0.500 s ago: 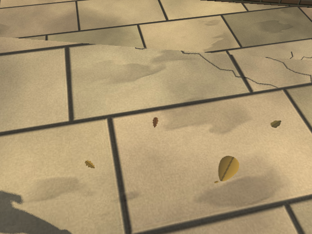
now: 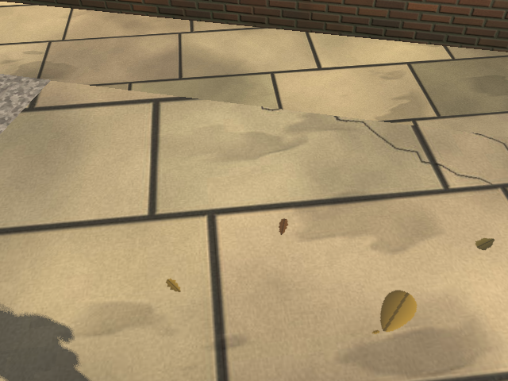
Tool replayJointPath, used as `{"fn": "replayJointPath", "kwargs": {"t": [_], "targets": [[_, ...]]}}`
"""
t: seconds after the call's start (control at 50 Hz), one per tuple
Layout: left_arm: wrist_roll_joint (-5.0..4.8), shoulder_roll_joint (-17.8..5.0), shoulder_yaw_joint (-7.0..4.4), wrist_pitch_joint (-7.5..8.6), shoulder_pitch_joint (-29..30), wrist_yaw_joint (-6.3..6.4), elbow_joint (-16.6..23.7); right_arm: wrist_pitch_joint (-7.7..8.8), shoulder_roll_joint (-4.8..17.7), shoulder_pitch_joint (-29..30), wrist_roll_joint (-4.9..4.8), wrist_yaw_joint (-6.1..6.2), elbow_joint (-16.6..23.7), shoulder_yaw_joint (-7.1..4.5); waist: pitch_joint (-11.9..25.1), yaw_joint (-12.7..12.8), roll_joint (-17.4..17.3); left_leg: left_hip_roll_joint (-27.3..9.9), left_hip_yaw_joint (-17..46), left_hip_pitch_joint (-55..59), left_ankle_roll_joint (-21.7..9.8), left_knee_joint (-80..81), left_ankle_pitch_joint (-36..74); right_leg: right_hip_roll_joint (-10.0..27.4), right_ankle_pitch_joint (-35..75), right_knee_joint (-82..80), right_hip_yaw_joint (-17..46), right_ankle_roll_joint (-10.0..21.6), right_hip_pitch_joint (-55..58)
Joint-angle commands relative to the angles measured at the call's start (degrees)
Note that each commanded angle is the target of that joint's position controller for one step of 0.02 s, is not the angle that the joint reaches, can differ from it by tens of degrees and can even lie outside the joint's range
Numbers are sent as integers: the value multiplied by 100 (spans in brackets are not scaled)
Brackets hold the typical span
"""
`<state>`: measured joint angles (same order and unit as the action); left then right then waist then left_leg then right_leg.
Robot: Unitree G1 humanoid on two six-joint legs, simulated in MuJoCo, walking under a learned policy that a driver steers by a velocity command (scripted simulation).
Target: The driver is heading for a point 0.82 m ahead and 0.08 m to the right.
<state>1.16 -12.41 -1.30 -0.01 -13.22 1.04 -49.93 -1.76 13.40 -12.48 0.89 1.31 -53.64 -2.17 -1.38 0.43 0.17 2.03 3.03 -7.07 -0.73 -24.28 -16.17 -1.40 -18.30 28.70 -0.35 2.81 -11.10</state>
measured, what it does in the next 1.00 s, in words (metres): walks ahead: left foot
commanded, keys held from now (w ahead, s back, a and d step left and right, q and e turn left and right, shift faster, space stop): w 0.74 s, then w+e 0.26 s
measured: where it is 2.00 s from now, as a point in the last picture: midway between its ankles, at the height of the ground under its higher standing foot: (290, 282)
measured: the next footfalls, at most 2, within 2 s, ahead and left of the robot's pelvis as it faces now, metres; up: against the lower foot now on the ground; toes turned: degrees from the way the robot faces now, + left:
left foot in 0.64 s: +0.40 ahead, +0.10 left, +0.00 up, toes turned +4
right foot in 1.22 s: +0.68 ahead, -0.07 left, +0.00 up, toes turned -17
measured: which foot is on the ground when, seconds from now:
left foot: down 0.00-0.18, up 0.20-0.62, down 0.64-1.00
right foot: down 0.00-0.66, up 0.68-1.00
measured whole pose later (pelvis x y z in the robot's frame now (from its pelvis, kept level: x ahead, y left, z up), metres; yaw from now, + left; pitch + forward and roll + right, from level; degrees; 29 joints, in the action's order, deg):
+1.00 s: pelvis +0.42 +0.04 +0.00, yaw -5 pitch +0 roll +1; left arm 1.3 -13.3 -2.7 1.3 -9.8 -2.5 -52.9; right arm 6.0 11.6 -22.9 0.9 0.2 -58.5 -1.9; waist -2.1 -1.2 2.3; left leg 5.1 -10.0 1.3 -5.4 -11.1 -12.8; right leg 4.8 -1.7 51.3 1.3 3.0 -38.8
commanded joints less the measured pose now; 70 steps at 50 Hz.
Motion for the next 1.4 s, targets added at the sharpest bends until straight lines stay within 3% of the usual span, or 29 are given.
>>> {"fn": "replayJointPath", "kwargs": {"t": [0.02,0.08,0.16,0.18,0.2,0.22,0.24,0.26,0.36,0.46,0.54,0.58,0.62,0.64,0.66,0.68,0.7,0.72,0.76,0.88,1.06,1.16,1.2,1.22,1.24,1.26,1.3,1.36,1.4], "targets": [[83,-648,-188,37,426,-78,406,88,1028,-623,13,-37,-29,-245,-653,-362,-1115,-1493,2151,23,-1112,1467,-2783,-132,-924,720,-233,133,-1424],[43,-596,-207,176,456,-177,487,215,967,-452,46,-45,-29,-238,-887,-228,-1064,-1727,2323,-207,-1305,1750,-2275,203,-745,1156,-38,206,-1540],[4,-482,-256,317,-628,-207,18,335,927,113,-69,-99,70,-271,-465,393,-697,-990,1085,-1248,-903,1023,-1220,-155,206,-351,-469,236,827],[17,-654,-324,340,-1178,-158,-185,374,780,198,-32,-95,113,-237,-331,609,-334,-743,791,-1939,-755,380,-1174,32,27,-573,-86,255,1759],[82,-1143,-433,389,-1824,-88,-288,425,342,393,-40,-128,304,-108,-134,871,906,-116,27,-2809,-477,-1336,-1161,1298,-1533,-1593,1898,545,2404],[55,-1526,-527,359,-2213,-121,-451,450,485,554,9,-145,498,-144,-306,875,1522,243,-307,-3543,-464,-2556,-1652,2338,-2534,-2359,3822,1088,2156],[72,-1196,-435,331,-1655,-126,-344,449,717,556,98,-167,474,-200,-724,476,647,-186,102,-3637,-553,-3298,-1246,2354,-2707,-2345,3663,1200,1567],[28,-960,-365,358,-1130,-142,-179,475,644,399,70,-243,378,-186,-809,193,333,-386,128,-3511,-571,-3437,-703,2081,-2320,-2350,3138,1085,1212],[-20,-671,-237,545,-1237,-125,-385,443,441,441,145,-394,303,-118,-425,38,404,-632,-362,-3318,-231,-3249,494,1313,958,-2333,1262,810,1339],[-25,-654,-180,554,-1588,-108,-638,409,256,1544,99,-417,750,9,-580,235,509,-527,-717,-3160,-25,-1944,1102,1143,2386,-2247,566,826,1108],[-23,-785,-192,563,-1617,-83,-756,405,345,1834,58,-389,935,19,-642,216,552,-387,-831,-2457,-259,-1075,1296,1348,3003,-2180,435,762,1129],[-23,-851,-202,553,-1459,-62,-778,431,450,1524,64,-332,881,-35,-491,3,523,-234,-858,-1962,-461,-867,1056,1432,4175,-1706,315,657,1371],[-11,-946,-229,498,-1320,-55,-798,502,633,248,81,-237,477,-159,223,-545,436,120,-989,-536,-683,-493,845,1259,5449,-106,66,480,1414],[-18,-877,-204,478,-1348,-63,-772,557,854,-676,161,-172,191,-258,740,-869,273,-178,-667,770,-837,-387,683,1027,4626,1184,-79,391,674],[-111,-377,-85,465,-1675,-103,-580,586,1412,-1464,308,-110,115,-390,1567,-874,-701,-1865,1507,2243,-1235,-138,-601,504,1995,3238,-356,220,-811],[-170,-336,-129,470,-1961,-131,-613,510,1501,-1377,152,-163,81,-421,1989,-641,-1432,-2632,4039,2557,-1735,1042,-1207,-356,-1107,4627,138,163,-2017],[-67,-724,-227,448,-1411,-107,-507,489,1240,-629,16,-184,178,-372,974,-403,-715,-2349,3311,1749,-1552,1161,-1557,105,-631,4883,467,268,-2518],[-48,-703,-225,485,-972,-145,-407,530,813,-139,-15,-199,282,-262,338,-296,-330,-2124,2426,872,-1440,1269,-1121,353,-88,4612,409,293,-2475],[25,-467,-198,422,-906,-189,-430,641,461,38,5,-181,179,-151,-63,45,-269,-1634,1302,-139,-1111,1531,122,659,251,3956,408,253,-1904],[41,-346,-203,145,-323,-323,-288,863,505,-631,14,-135,-117,-129,-333,92,-262,-1421,10,-192,-875,1952,1167,727,1027,3361,369,64,-2474],[35,-133,-35,211,1376,-400,361,823,458,-1446,2,20,-390,-33,-539,-336,-279,-1355,-1164,948,-526,1606,3507,444,2004,1055,-546,109,-2729],[67,-373,-137,204,707,-342,286,679,779,-1357,58,155,-409,-98,13,102,-649,-1599,-1554,1677,-440,-112,6832,-266,740,660,-1027,662,-1588],[122,-703,-325,261,-594,-296,-85,595,920,-1139,58,116,-271,-149,700,710,-587,-1591,-1629,1050,-454,-2191,6031,-438,647,-19,-757,1046,65],[191,-1184,-503,257,-1306,-212,-211,623,796,-1024,25,62,-61,-125,1196,1021,-11,-1345,-1685,-241,-347,-4015,3778,587,184,-245,604,1435,1406],[109,-1698,-644,179,-988,-184,-66,688,295,-1134,-71,-85,371,-66,1565,498,1450,118,-1178,-2941,-4,-6156,-1446,2170,698,-811,3975,2510,3035],[-42,-1534,-619,119,-1001,-170,-102,768,713,-426,19,-110,514,-121,1261,682,236,-188,-74,-3736,-109,-6248,-1023,2037,645,-1189,3859,2401,2864],[-47,-929,-465,152,-326,-121,-68,872,645,-350,-80,-120,552,-102,101,137,-388,-675,-98,-3402,-105,-5190,-227,1745,2061,-1465,2485,1838,1286],[-104,-691,-335,364,-63,-103,-42,512,435,-712,147,-91,445,-78,32,-293,-303,-751,-211,-2261,145,-4362,-297,1155,4773,-1357,1164,1444,175],[-88,-868,-351,437,-254,-115,-150,398,344,-694,137,-118,491,-62,102,-330,-67,-643,-392,-2190,216,-3846,2,917,5733,-1293,751,1290,112]]}}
